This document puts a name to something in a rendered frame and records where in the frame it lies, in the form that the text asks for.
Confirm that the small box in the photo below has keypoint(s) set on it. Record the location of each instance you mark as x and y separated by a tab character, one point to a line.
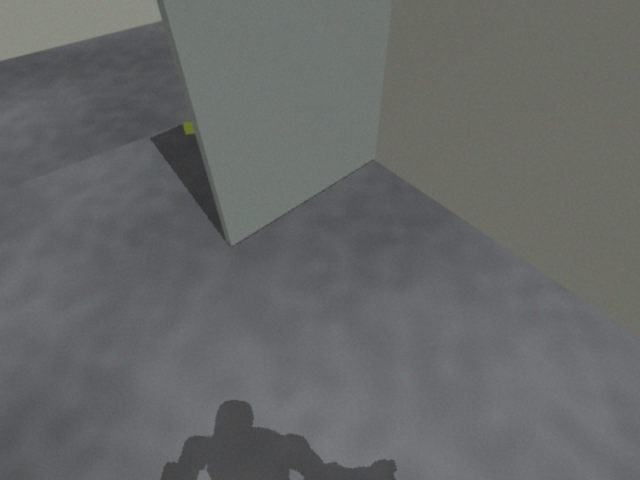
188	128

